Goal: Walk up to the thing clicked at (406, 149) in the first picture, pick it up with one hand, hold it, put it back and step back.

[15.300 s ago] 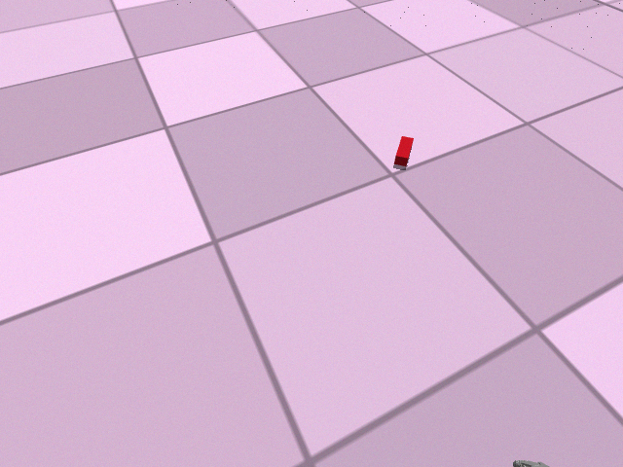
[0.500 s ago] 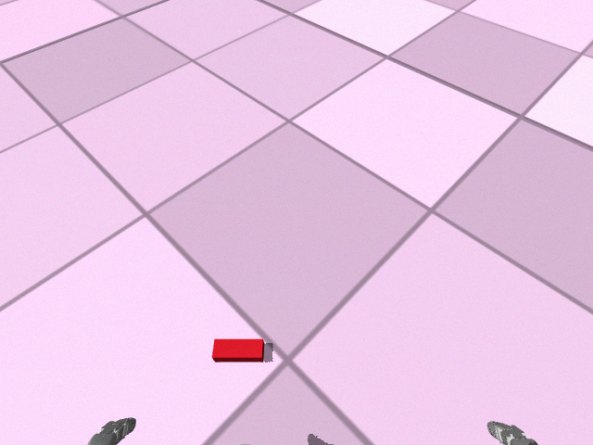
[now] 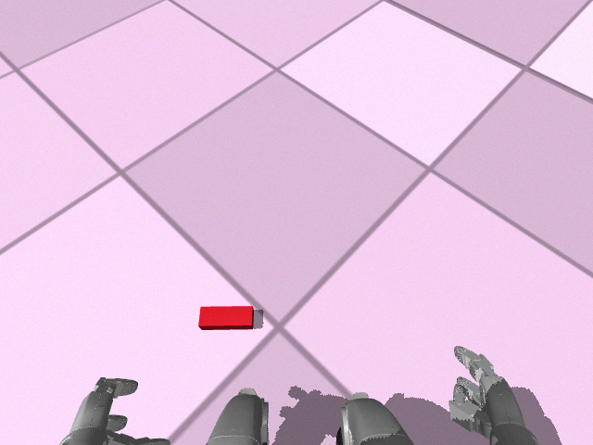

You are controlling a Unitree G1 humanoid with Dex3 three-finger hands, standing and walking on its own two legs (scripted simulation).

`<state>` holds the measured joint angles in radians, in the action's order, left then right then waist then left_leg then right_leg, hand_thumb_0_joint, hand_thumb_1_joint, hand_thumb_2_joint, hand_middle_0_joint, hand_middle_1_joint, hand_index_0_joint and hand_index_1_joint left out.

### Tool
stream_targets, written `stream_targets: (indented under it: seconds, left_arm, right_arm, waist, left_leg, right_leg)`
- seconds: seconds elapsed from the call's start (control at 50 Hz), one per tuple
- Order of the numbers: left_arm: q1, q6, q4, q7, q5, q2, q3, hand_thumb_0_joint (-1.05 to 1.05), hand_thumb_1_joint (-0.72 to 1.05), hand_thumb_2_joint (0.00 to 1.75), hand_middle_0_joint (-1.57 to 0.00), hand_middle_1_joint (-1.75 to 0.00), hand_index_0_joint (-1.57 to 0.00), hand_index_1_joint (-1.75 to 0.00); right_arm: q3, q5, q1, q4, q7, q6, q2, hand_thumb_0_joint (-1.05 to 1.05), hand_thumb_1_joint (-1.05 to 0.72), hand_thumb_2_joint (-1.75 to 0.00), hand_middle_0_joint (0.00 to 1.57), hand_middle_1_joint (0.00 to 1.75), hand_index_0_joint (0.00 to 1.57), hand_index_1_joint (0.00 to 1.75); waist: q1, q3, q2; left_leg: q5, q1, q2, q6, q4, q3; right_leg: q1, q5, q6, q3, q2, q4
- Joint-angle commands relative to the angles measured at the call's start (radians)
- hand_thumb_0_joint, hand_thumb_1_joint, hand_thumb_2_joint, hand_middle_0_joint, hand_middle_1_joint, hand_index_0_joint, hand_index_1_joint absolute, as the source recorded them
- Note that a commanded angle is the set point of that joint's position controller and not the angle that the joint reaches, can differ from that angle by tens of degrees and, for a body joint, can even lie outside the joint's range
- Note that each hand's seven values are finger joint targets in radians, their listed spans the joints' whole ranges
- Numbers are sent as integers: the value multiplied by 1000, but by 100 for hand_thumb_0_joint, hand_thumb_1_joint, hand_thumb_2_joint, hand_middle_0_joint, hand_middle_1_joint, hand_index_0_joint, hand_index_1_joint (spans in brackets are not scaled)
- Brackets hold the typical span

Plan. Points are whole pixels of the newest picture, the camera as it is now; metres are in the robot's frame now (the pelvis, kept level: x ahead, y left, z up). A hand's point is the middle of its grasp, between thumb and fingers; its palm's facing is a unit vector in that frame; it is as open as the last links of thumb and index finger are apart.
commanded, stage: rise first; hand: left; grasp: from above
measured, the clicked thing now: (227, 318) +0.44 +0.22 -0.68
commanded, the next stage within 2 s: none
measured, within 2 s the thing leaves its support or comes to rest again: neither
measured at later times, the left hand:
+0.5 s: hand (138, 441) +0.12 +0.26 -0.19, palm faces -0.22 -0.84 -0.49, open 14.3 cm
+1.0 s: hand (170, 365) +0.26 +0.29 -0.39, palm faces -0.46 -0.37 -0.81, open 14.3 cm
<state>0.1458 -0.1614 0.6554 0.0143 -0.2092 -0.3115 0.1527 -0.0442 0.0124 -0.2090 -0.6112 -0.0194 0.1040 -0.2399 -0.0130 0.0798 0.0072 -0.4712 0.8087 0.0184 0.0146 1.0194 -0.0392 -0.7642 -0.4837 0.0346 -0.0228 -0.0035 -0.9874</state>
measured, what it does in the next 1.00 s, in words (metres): lowers itself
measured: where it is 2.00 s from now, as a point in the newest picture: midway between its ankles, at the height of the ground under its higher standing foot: outside the picture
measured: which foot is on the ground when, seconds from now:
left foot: down 0.00-1.00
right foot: down 0.00-1.00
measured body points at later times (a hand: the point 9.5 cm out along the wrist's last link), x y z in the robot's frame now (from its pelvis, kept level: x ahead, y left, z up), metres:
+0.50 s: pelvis -0.01 +0.00 -0.06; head +0.11 +0.02 +0.38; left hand +0.13 +0.30 -0.16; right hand +0.18 -0.24 -0.14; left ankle +0.01 +0.13 -0.67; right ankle +0.00 -0.14 -0.67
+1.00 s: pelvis -0.08 -0.01 -0.25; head +0.13 +0.01 +0.15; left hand +0.28 +0.31 -0.35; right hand +0.09 -0.28 -0.38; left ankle +0.01 +0.12 -0.67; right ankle +0.00 -0.14 -0.67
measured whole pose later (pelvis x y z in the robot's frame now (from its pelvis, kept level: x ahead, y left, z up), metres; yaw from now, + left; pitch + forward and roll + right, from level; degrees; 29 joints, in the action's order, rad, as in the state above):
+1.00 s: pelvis -0.08 -0.01 -0.25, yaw -3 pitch +34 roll -4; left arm -0.40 0.14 0.85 -0.12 -0.81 -0.53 0.13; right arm -0.06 -0.02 -0.06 -0.68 0.05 0.14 -0.28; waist -0.03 0.14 -0.02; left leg -0.66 1.93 0.00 0.04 2.00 -0.10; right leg -1.87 -0.70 0.04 0.00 0.03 -1.97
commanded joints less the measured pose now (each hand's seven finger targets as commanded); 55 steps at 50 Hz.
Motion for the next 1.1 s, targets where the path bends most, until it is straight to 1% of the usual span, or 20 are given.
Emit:
stream_targets:
  seconds: [0.0,0.06,0.16,0.24,0.38,0.44,0.5,0.54,0.58,0.62,0.68,0.7,0.74,0.76,0.8,0.82,0.9,0.96,0.98,1.08]
  left_arm:
    - [54,7,-239,-17,-22,-205,60,0,-57,100,-7,-108,-6,-109]
    - [99,-19,-302,-20,-27,-182,42,0,-58,100,-8,-107,-6,-108]
    - [153,-51,-337,-22,-40,-177,40,0,-59,100,-7,-104,-5,-106]
    - [188,-61,-384,-25,-56,-183,47,0,-59,99,-8,-104,-6,-106]
    - [222,-58,-422,-23,-79,-184,51,0,-60,99,-9,-105,-7,-106]
    - [150,-34,-442,-30,-101,-212,55,0,-61,98,-9,-104,-8,-106]
    - [47,18,-345,-34,-148,-232,42,0,-61,99,-9,-103,-7,-105]
    - [-44,77,-282,-39,-196,-265,56,0,-59,98,-9,-104,-7,-105]
    - [-100,136,-239,-46,-248,-286,57,0,-57,98,-8,-103,-7,-105]
    - [-139,193,-244,-48,-290,-257,7,0,-58,98,-10,-104,-8,-105]
    - [-203,258,-214,-80,-353,-328,39,0,-57,99,-10,-103,-8,-105]
    - [-221,273,-182,-92,-378,-322,24,0,-59,99,-12,-101,-9,-103]
    - [-269,286,-120,-126,-431,-391,72,0,-60,101,-10,-101,-8,-104]
    - [-315,289,-112,-141,-457,-422,85,0,-61,102,-10,-102,-7,-105]
    - [-370,286,-83,-168,-495,-454,98,0,-61,103,-9,-102,-6,-105]
    - [-416,285,-56,-174,-516,-432,74,0,-61,103,-8,-103,-6,-105]
    - [-627,305,60,-176,-580,-487,65,0,-60,103,-9,-103,-7,-105]
    - [-728,336,107,-175,-640,-557,82,0,-59,103,-8,-103,-7,-104]
    - [-763,347,137,-173,-656,-544,61,0,-60,105,-8,-102,-6,-104]
    - [-903,414,229,-187,-734,-623,67,0,-57,104,-8,-102,-6,-103]
  right_arm:
    - [-58,-4,-13,144,-15,54,-153,0,-87,-90,20,30,20,30]
    - [-55,-7,-10,156,-16,59,-152,0,-88,-90,20,30,20,30]
    - [-49,-10,4,185,-13,68,-147,0,-88,-90,20,30,20,30]
    - [-50,-11,1,207,-8,72,-144,0,-89,-90,20,30,20,30]
    - [-49,-7,23,232,5,80,-138,0,-90,-90,20,30,20,30]
    - [-47,-5,31,232,7,89,-143,0,-92,-91,20,30,20,30]
    - [-45,-5,47,202,11,102,-149,0,-92,-91,20,30,20,30]
    - [-51,-12,55,180,14,112,-159,0,-90,-90,20,30,20,30]
    - [-57,-15,64,165,18,121,-169,0,-88,-90,20,30,20,30]
    - [-62,-16,68,154,24,130,-179,0,-90,-90,20,30,20,30]
    - [-70,-13,66,126,30,129,-200,0,-91,-90,20,30,20,30]
    - [-70,-15,72,113,32,127,-201,0,-92,-91,20,30,20,30]
    - [-73,-12,62,87,37,117,-210,0,-93,-91,20,30,20,30]
    - [-75,-11,54,78,39,110,-217,0,-94,-91,20,30,20,30]
    - [-79,-12,48,60,44,96,-220,0,-93,-91,20,30,20,30]
    - [-79,-13,39,50,47,91,-218,0,-93,-91,20,30,20,30]
    - [-86,-23,22,6,56,75,-227,0,-92,-91,20,30,20,30]
    - [-85,-33,0,-6,62,57,-233,0,-92,-91,20,30,20,30]
    - [-81,-34,-6,-12,65,53,-231,0,-92,-91,20,30,20,30]
    - [-72,-46,-28,-31,71,27,-234,0,-89,-90,20,30,20,30]
  waist:
    - [-9,296,-95]
    - [-18,328,-98]
    - [-18,306,-86]
    - [-12,340,-85]
    - [-6,326,-86]
    - [-21,335,-74]
    - [-44,300,-52]
    - [-45,297,-75]
    - [-32,337,-103]
    - [-41,405,-118]
    - [-27,514,-140]
    - [-31,526,-122]
    - [-7,569,-123]
    - [-8,599,-125]
    - [5,654,-113]
    - [-8,665,-104]
    - [-21,667,-81]
    - [-13,735,-76]
    - [-21,716,-89]
    - [-40,684,-63]
  left_leg:
    - [343,-185,1,-10,-80,30]
    - [404,-175,5,-12,-39,19]
    - [361,-95,5,-14,5,10]
    - [368,-54,-1,-17,56,13]
    - [226,51,-11,-19,106,15]
    - [189,106,-13,-24,150,11]
    - [122,210,-13,-30,227,11]
    - [63,283,-13,-27,282,6]
    - [31,331,-14,-21,334,0]
    - [11,342,-11,-15,366,-13]
    - [72,377,-13,-15,462,-9]
    - [73,417,-14,-18,496,-7]
    - [127,456,-18,-22,565,5]
    - [149,467,-17,-22,590,6]
    - [178,500,-20,-26,642,17]
    - [175,526,-20,-28,669,19]
    - [49,649,-20,-32,746,16]
    - [5,696,-22,-36,805,22]
    - [-16,720,-22,-33,810,19]
    - [-129,844,-31,-47,884,31]
  right_leg:
    - [59,276,-48,50,21,54]
    - [26,315,-48,54,21,16]
    - [-25,277,-51,61,23,-27]
    - [-51,296,-50,62,23,-67]
    - [-138,191,-54,59,25,-119]
    - [-181,174,-53,57,25,-151]
    - [-291,114,-54,51,24,-220]
    - [-394,59,-56,45,20,-294]
    - [-472,29,-57,42,19,-372]
    - [-536,15,-58,45,21,-433]
    - [-602,65,-58,48,25,-522]
    - [-634,67,-59,50,27,-550]
    - [-665,106,-58,50,29,-597]
    - [-677,122,-58,53,29,-617]
    - [-683,146,-57,54,30,-649]
    - [-697,151,-55,56,31,-662]
    - [-791,45,-55,71,33,-722]
    - [-804,8,-55,75,33,-764]
    - [-833,-14,-57,83,34,-780]
    - [-888,-129,-53,90,45,-809]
